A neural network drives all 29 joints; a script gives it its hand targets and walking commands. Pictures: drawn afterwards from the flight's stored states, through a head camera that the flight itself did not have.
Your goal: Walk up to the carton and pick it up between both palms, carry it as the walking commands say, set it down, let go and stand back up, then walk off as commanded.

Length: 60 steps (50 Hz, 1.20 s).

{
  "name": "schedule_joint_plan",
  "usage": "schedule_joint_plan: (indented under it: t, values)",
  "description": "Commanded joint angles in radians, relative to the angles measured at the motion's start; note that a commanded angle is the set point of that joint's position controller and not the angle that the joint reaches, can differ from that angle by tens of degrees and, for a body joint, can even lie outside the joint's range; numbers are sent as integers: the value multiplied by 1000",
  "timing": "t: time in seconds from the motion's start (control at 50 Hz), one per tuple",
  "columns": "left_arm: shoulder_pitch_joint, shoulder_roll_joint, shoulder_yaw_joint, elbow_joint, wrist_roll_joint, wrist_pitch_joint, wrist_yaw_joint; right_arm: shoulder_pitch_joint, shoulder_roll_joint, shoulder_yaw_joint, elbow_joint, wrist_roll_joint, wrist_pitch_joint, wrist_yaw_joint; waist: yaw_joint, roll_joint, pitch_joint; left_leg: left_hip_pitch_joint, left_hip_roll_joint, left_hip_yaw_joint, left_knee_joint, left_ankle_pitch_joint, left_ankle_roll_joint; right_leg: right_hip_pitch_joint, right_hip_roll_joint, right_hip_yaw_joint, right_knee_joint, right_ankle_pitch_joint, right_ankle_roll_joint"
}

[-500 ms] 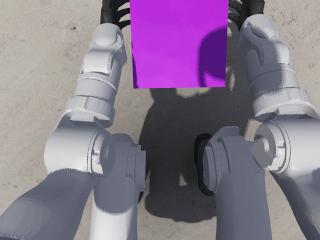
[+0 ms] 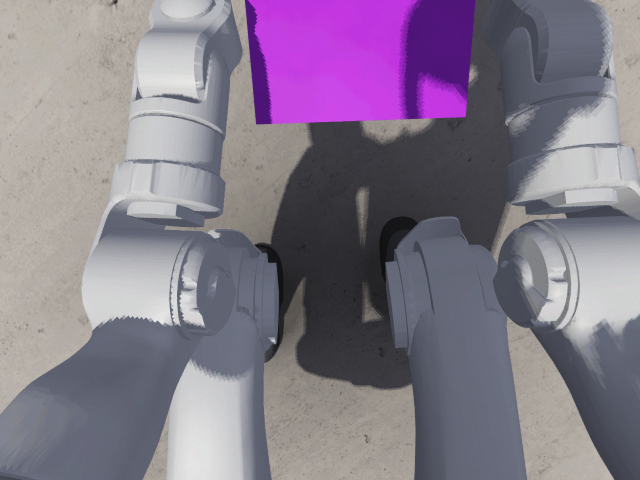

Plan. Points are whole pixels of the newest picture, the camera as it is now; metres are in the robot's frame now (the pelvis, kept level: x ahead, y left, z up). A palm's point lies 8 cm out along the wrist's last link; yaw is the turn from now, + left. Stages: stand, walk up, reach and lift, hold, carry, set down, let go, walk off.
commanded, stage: reach and lift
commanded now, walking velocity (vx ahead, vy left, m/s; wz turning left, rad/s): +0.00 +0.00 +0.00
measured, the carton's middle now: out of the picture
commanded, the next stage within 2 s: none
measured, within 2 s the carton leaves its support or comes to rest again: neither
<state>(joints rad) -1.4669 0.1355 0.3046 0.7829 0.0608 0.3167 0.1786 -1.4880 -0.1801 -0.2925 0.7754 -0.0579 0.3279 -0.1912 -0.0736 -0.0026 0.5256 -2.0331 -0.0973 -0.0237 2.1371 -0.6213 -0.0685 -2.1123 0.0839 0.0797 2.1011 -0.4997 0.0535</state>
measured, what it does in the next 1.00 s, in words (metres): rises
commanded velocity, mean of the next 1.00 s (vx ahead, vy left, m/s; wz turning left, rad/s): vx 0.00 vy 0.00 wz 0.00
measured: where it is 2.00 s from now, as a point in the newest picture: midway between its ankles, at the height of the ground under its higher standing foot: (332, 309)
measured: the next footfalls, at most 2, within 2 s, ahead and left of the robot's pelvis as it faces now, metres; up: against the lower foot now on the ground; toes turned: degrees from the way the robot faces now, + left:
none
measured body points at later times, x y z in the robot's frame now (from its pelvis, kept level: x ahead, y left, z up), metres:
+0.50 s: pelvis -0.02 +0.02 +0.03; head +0.33 -0.01 +0.29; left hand +0.56 +0.09 -0.09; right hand +0.55 -0.17 -0.08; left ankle +0.12 +0.13 -0.36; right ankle +0.14 -0.12 -0.36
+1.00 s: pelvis -0.02 +0.01 +0.08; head +0.32 -0.02 +0.36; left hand +0.54 +0.10 -0.03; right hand +0.53 -0.16 -0.01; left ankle +0.12 +0.13 -0.36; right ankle +0.14 -0.12 -0.36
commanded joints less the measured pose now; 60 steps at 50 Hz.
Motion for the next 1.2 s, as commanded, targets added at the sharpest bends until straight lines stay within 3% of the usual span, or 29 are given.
schedule_joint_plan:
  t: [0.0, 0.04, 0.08, 0.12, 0.14, 0.16, 0.18, 0.2, 0.32, 0.34, 0.36, 0.4, 0.42, 0.5, 0.52, 0.56, 0.62, 0.74, 0.76, 0.78, 0.82, 0.84, 0.9, 0.92, 0.96, 1.02, 1.08, 1.12, 1.18]
  values:
    - [-683, -1077, -519, -210, -185, -62, -284, -590, 1180, 564, -195, 211, -32, 376, 88, -95, -2181, 445, -101, 151, -166, 433, 43, 996, 67, -147, -136, 576, -4]
    - [-631, -1030, -435, -109, -135, -49, -301, -481, 1170, 481, 40, 130, 0, 375, 118, -45, -1827, 308, -88, 164, -193, 237, 42, 826, 58, -127, -191, 302, -9]
    - [-595, -1015, -345, -69, -83, -48, -325, -391, 1187, 412, 183, 31, 24, 383, 101, -95, -1641, 206, -87, 159, -234, 106, 51, 761, 50, -132, -223, 178, -6]
    - [-665, -1035, -432, -241, -117, -52, -329, -434, 1204, 471, -29, 68, 10, 375, 70, -57, -2030, 383, -90, 154, -215, 264, 47, 974, 66, -134, -182, 402, -19]
    - [-666, -1063, -432, -200, -123, -50, -327, -466, 1213, 491, -52, 91, 6, 367, 91, -71, -2007, 336, -96, 163, -217, 292, 40, 979, 65, -134, -182, 451, -17]
    - [-717, -1077, -421, -200, -143, -47, -323, -500, 1185, 455, -69, 87, 3, 362, 46, -38, -2000, 346, -104, 161, -215, 267, 47, 935, 71, -120, -202, 408, -14]
    - [-727, -1045, -435, -202, -158, -39, -323, -542, 1196, 482, -87, 103, 4, 355, 70, -55, -2060, 372, -100, 169, -218, 234, 51, 957, 63, -115, -225, 347, -16]
    - [-735, -1080, -475, -226, -178, -24, -330, -574, 1165, 494, -132, 94, 5, 347, 31, -65, -2133, 411, -99, 163, -224, 235, 44, 998, 59, -130, -232, 333, -12]
    - [-818, -1122, -552, -314, -173, -1, -286, -509, 1162, 455, -52, 98, 40, 372, -8, 93, -2194, 658, -100, 139, -286, 269, 16, 861, 67, -187, -243, 266, -41]
    - [-796, -1134, -530, -260, -175, 14, -284, -548, 1139, 449, -77, 89, 44, 375, -27, 81, -2170, 666, -106, 115, -307, 237, 31, 820, 62, -196, -250, 214, -45]
    - [-815, -1086, -565, -287, -151, 12, -270, -507, 1165, 444, -29, 102, 54, 388, 19, 102, -2176, 689, -95, 121, -310, 221, 23, 798, 62, -185, -248, 208, -52]
    - [-758, -1148, -523, -203, -144, 18, -262, -537, 1142, 399, -20, 77, 44, 403, -32, 112, -2049, 662, -95, 94, -341, 170, 31, 687, 58, -211, -254, 134, -51]
    - [-733, -1144, -496, -220, -126, 14, -263, -523, 1157, 396, -15, 77, 46, 411, -5, 98, -2038, 641, -101, 106, -351, 170, 32, 707, 63, -200, -277, 132, -52]
    - [-609, -1175, -402, -103, -98, 33, -272, -539, 1125, 404, -41, 46, 55, 424, -16, 8, -2023, 616, -106, 104, -361, 161, 39, 754, 60, -207, -306, 99, -44]
    - [-577, -1178, -403, -108, -77, 35, -276, -525, 1136, 419, -63, 43, 51, 424, 5, 34, -2005, 598, -108, 109, -372, 199, 41, 773, 63, -196, -313, 157, -36]
    - [-659, -1202, -468, -222, -126, 22, -277, -499, 1141, 438, -75, 39, 59, 426, -39, -7, -2110, 646, -108, 99, -380, 224, 39, 807, 68, -199, -326, 180, -40]
    - [-716, -1206, -548, -281, -160, 23, -275, -472, 1162, 441, -76, 62, 60, 416, -52, 44, -2196, 683, -108, 94, -378, 264, 25, 850, 73, -193, -323, 257, -49]
    - [-658, -1183, -569, -295, -143, 37, -264, -489, 1215, 521, -143, 117, 74, 392, 24, -5, -2274, 719, -109, 101, -406, 282, 35, 983, 86, -184, -345, 286, -30]
    - [-672, -1165, -580, -342, -161, 35, -270, -448, 1215, 521, -126, 98, 88, 389, 12, -9, -2264, 704, -109, 101, -416, 268, 38, 1000, 85, -175, -359, 279, -33]
    - [-612, -1170, -530, -219, -135, 52, -281, -473, 1169, 483, -98, 77, 82, 384, 6, 11, -2145, 642, -115, 99, -433, 216, 43, 941, 78, -180, -367, 217, -33]
    - [-623, -1161, -523, -284, -120, 38, -291, -375, 1260, 484, -4, 75, 100, 386, 48, -15, -2152, 626, -103, 121, -447, 206, 37, 1004, 87, -166, -395, 230, -28]
    - [-591, -1174, -524, -249, -121, 46, -292, -465, 1223, 501, -120, 83, 91, 387, 35, -10, -2191, 671, -110, 113, -443, 204, 43, 993, 88, -171, -384, 218, -27]
    - [-660, -1147, -542, -322, -139, 40, -313, -429, 1288, 504, -84, 109, 97, 378, 42, 15, -2249, 670, -107, 125, -467, 226, 47, 1087, 87, -148, -428, 262, -22]
    - [-675, -1189, -583, -389, -164, 42, -313, -414, 1263, 532, -151, 106, 102, 369, 6, 3, -2348, 721, -116, 118, -469, 297, 46, 1159, 91, -156, -420, 339, -22]
    - [-630, -1145, -559, -301, -148, 46, -319, -465, 1268, 535, -155, 111, 95, 352, 71, -12, -2282, 654, -113, 129, -458, 240, 55, 1143, 84, -131, -426, 270, -24]
    - [-655, -1165, -542, -344, -159, 54, -333, -412, 1272, 525, -115, 83, 115, 345, 16, -37, -2278, 664, -109, 120, -510, 180, 51, 1210, 80, -142, -467, 234, -13]
    - [-670, -1136, -520, -311, -127, 56, -340, -395, 1311, 501, -57, 75, 119, 351, 43, -47, -2190, 639, -98, 110, -546, 145, 60, 1169, 78, -132, -498, 202, -16]
    - [-675, -1152, -536, -300, -138, 57, -333, -380, 1298, 477, -52, 59, 118, 357, 13, -32, -2170, 680, -101, 102, -562, 132, 58, 1130, 81, -148, -506, 173, -23]
    - [-622, -1171, -478, -213, -94, 71, -336, -473, 1281, 484, -111, 78, 105, 366, 57, -4, -2158, 704, -97, 105, -595, 98, 60, 1139, 78, -133, -532, 122, -25]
